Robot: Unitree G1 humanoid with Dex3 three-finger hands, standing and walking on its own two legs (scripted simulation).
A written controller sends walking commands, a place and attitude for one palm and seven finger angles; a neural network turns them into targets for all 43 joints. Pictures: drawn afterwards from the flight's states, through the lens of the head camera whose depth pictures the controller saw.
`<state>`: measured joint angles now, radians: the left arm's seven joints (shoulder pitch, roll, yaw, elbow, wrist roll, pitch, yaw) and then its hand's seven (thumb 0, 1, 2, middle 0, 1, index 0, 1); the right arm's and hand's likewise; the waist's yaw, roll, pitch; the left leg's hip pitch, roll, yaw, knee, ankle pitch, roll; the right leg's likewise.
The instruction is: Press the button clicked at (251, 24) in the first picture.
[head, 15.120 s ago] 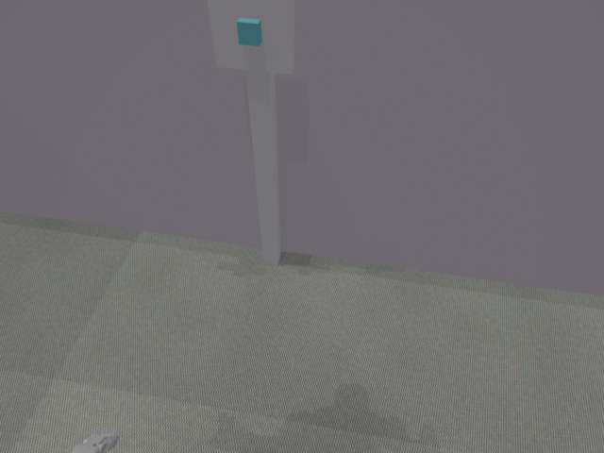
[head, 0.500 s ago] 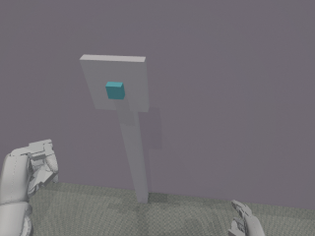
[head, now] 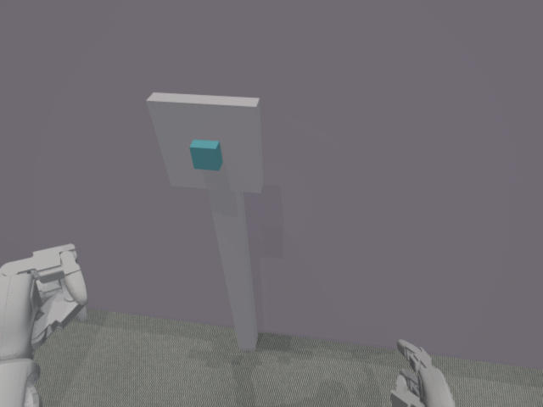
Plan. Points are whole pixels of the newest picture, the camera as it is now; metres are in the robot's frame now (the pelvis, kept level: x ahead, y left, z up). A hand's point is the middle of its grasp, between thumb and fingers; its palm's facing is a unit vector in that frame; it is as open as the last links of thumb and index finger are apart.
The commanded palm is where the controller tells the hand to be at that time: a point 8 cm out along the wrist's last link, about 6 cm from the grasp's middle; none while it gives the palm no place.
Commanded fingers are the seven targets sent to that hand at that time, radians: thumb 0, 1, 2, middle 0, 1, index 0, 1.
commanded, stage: step back with the hand held close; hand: left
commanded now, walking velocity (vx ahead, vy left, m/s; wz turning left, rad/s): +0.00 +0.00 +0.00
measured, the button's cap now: (207, 154) +0.47 +0.18 +0.15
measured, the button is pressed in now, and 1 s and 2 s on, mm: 0 0 0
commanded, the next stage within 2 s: stop stepping back and stand still in 1.24 s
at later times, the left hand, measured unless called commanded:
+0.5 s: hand (60, 322) +0.15 +0.25 +0.15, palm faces +0.30 -0.82 -0.49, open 3.1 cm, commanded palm +0.09 +0.29 +0.17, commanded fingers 0.00 0.90 0.90 -1.30 -1.50 -1.30 -1.50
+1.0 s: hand out of the picture +0.08 +0.27 +0.16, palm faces +0.43 -0.81 -0.40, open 3.1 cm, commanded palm +0.01 +0.31 +0.17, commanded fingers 0.00 0.90 0.90 -1.30 -1.50 -1.30 -1.50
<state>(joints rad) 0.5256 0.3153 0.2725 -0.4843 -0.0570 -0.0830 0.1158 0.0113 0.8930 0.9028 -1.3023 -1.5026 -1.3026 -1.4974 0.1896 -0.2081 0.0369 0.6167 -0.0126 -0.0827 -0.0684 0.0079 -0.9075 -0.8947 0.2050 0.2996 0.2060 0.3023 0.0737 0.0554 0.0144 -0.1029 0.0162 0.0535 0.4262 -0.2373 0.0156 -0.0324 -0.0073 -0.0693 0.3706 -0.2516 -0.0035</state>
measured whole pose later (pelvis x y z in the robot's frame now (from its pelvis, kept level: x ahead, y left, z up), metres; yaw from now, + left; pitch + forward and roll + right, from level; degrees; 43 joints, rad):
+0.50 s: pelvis -0.05 +0.02 -0.01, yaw -1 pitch +1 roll -1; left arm 0.64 0.41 0.36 -0.59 -0.05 -0.16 0.13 0.01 0.89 0.90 -1.30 -1.50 -1.30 -1.50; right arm 0.18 -0.22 -0.01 0.53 0.01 0.02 -0.07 0.01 -0.91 -0.89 0.20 0.30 0.20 0.30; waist 0.01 0.01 0.03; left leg -0.34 0.02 0.07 0.52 -0.20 0.04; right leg -0.28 -0.01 -0.05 0.47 -0.21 0.01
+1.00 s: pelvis -0.11 +0.03 -0.02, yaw +2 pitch +0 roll -2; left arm 0.56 0.37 0.36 -0.63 -0.01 -0.25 0.16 0.01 0.89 0.90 -1.31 -1.50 -1.31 -1.50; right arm 0.20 -0.21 0.00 0.60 -0.01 -0.05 -0.07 0.01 -0.91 -0.89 0.21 0.30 0.21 0.30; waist 0.01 -0.02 0.03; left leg -0.44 -0.02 0.00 0.65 -0.19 0.04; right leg -0.41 0.01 0.00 0.60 -0.21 0.02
